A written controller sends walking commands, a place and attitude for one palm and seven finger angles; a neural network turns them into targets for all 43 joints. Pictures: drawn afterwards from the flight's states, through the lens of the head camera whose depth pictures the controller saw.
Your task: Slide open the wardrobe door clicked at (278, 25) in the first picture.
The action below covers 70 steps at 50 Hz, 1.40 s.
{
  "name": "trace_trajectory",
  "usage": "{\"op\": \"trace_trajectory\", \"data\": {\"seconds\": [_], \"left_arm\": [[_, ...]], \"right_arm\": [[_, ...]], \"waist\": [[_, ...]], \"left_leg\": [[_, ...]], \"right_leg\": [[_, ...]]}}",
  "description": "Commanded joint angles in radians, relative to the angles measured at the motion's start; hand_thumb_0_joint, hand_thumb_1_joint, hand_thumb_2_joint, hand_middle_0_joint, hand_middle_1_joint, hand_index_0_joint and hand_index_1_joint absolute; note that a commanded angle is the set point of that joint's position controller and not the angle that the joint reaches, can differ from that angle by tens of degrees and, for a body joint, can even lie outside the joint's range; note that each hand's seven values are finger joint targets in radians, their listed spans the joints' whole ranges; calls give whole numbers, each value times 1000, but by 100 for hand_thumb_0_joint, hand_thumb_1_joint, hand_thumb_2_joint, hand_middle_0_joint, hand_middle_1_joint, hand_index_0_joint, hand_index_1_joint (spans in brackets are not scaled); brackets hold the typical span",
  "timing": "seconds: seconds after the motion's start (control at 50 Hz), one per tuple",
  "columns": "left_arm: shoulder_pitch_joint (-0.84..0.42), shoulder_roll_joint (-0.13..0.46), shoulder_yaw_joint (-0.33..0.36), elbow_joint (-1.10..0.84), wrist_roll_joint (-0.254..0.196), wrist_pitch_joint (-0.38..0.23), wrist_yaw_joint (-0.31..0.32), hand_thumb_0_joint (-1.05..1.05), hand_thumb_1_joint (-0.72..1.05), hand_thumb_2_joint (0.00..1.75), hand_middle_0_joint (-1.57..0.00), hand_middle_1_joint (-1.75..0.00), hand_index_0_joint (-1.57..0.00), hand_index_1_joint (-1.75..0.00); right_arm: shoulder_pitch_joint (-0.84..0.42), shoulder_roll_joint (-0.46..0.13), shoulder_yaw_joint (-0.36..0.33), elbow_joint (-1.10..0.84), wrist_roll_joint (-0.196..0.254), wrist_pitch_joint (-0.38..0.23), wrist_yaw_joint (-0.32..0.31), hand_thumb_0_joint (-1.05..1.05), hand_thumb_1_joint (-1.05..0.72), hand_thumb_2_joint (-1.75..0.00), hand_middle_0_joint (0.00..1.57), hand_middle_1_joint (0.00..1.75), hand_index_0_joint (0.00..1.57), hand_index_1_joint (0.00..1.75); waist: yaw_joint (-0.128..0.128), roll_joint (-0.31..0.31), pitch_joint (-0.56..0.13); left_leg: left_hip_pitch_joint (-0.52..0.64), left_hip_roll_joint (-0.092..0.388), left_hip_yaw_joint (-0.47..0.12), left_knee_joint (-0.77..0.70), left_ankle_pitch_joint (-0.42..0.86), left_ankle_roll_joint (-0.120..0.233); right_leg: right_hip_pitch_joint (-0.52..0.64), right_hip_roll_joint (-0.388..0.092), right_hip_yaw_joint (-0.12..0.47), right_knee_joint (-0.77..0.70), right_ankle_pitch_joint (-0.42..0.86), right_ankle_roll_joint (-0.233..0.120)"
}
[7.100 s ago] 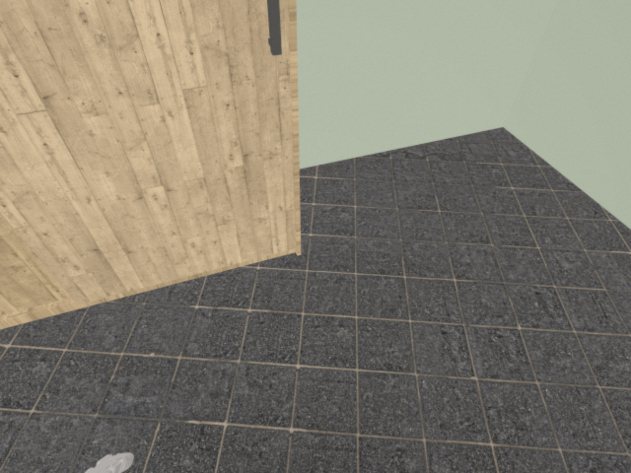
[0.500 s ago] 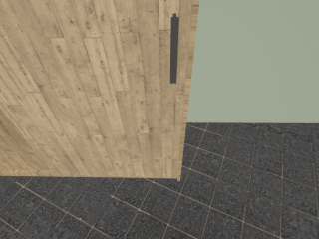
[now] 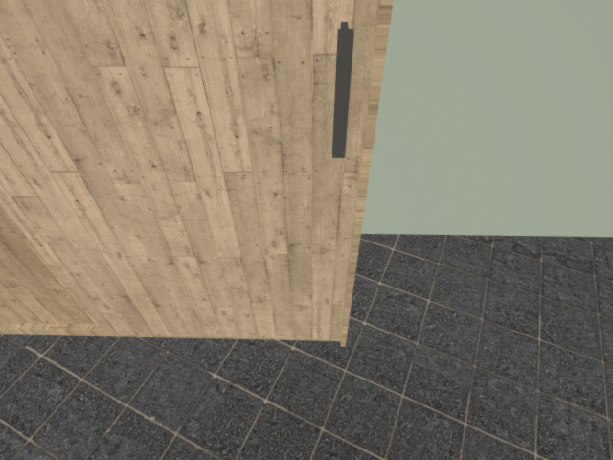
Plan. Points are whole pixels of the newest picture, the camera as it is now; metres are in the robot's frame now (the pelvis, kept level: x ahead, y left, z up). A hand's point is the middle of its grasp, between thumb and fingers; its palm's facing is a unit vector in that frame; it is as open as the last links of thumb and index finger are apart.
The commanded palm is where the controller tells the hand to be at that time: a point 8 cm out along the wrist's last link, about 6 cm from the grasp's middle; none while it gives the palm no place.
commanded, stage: look again from close up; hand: right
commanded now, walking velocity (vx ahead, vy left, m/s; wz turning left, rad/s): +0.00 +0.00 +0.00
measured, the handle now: (341, 94) +0.63 -0.02 +0.19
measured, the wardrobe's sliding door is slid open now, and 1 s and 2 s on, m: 0.00 0.00 0.00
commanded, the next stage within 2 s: none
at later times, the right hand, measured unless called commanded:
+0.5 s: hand out of the picture -0.02 -0.14 -0.18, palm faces +0.06 +0.99 -0.13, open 7.4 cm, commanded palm none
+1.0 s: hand out of the picture -0.01 -0.14 -0.18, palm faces +0.05 +0.99 -0.14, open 7.4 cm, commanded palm none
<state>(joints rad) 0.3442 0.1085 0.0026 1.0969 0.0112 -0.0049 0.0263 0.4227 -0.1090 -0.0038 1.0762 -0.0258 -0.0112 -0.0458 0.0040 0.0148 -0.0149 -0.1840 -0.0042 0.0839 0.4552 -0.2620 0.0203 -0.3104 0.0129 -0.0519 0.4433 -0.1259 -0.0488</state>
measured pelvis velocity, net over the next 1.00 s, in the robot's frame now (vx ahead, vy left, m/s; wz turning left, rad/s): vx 0.03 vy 0.00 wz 0.00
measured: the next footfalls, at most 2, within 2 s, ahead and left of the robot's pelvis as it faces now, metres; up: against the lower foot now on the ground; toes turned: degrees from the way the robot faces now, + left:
none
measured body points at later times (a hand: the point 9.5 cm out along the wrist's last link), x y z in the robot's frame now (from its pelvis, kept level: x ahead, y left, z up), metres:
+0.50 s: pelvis +0.01 +0.01 +0.00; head +0.02 -0.01 +0.45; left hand +0.00 +0.22 -0.15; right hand -0.02 -0.19 -0.17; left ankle -0.01 +0.11 -0.74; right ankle +0.07 -0.09 -0.74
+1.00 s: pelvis +0.03 +0.00 +0.00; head +0.04 +0.00 +0.45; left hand +0.01 +0.22 -0.16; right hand -0.01 -0.20 -0.16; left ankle -0.01 +0.11 -0.74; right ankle +0.07 -0.09 -0.74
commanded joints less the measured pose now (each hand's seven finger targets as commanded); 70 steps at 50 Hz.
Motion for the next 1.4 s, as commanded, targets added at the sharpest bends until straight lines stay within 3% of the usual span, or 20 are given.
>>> {"op": "trace_trajectory", "data": {"seconds": [0.0, 0.18, 0.28, 0.42, 0.5, 0.8, 1.16, 1.2, 1.38], "left_arm": [[55, 91, 14, -29, 2, -8, 1, 0, 90, 90, -20, -30, -20, -30], [59, 85, 11, -29, 2, -12, 3, 0, 90, 90, -20, -30, -20, -30], [57, 80, 9, -23, 1, -11, 3, 0, 90, 90, -20, -30, -20, -30], [52, 78, 6, -19, 0, -17, 6, 0, 90, 90, -20, -30, -20, -30], [50, 78, 5, -17, 0, -16, 7, 0, 90, 90, -20, -30, -20, -30], [45, 89, 7, -17, 1, -21, 9, 0, 90, 90, -20, -30, -20, -30], [38, 93, 3, -5, 1, -21, 11, 0, 90, 90, -20, -30, -20, -30], [36, 94, 3, -7, 0, -24, 11, 0, 90, 90, -20, -30, -20, -30], [32, 91, -1, 5, -1, -27, 14, 0, 90, 90, -20, -30, -20, -30]], "right_arm": [[101, -62, -11, -19, 4, -10, -2, 0, -90, -90, 20, 30, 20, 30], [103, -60, -12, -20, 5, -13, -1, 0, -90, -90, 20, 30, 20, 30], [96, -59, -11, -20, 6, -13, -2, 0, -90, -90, 20, 30, 20, 30], [93, -57, -10, -16, 9, -17, -1, 0, -90, -90, 20, 30, 20, 30], [86, -59, -10, -16, 8, -15, -1, 0, -90, -90, 20, 30, 20, 30], [83, -59, -11, -7, 8, -14, 0, 0, -90, -90, 20, 30, 20, 30], [73, -64, -9, 7, 10, -12, 1, 0, -90, -90, 20, 30, 20, 30], [76, -65, -9, 6, 10, -14, 0, 0, -90, -90, 20, 30, 20, 30], [74, -68, -7, 13, 11, -16, -2, 0, -90, -90, 20, 30, 20, 30]], "waist": [[-4, -13, 125], [-6, -8, 101], [-7, -6, 121], [-6, -3, 86], [-7, -9, 118], [-9, -12, 85], [-11, -7, 111], [-12, -8, 83], [-17, -1, 89]], "left_leg": [[-109, 102, -124, -125, -84, 32], [-76, 102, -121, -121, -36, 35], [-82, 106, -120, -133, -48, 34], [-58, 111, -121, -125, 24, 34], [-55, 107, -115, -130, 11, 32], [-28, 107, -109, -118, 48, 28], [-34, 108, -107, -125, 38, 24], [-17, 111, -110, -123, 72, 23], [-3, 113, -109, -127, 108, 21]], "right_leg": [[-15, -108, 152, -120, -204, 13], [-5, -107, 148, -103, -152, 10], [-9, -104, 140, -96, -143, 13], [36, -104, 126, -73, -45, 13], [14, -103, 127, -84, -65, 15], [53, -112, 133, -102, -43, 9], [71, -110, 126, -110, -35, 9], [90, -111, 122, -95, 23, 6], [103, -112, 113, -75, 94, 5]]}}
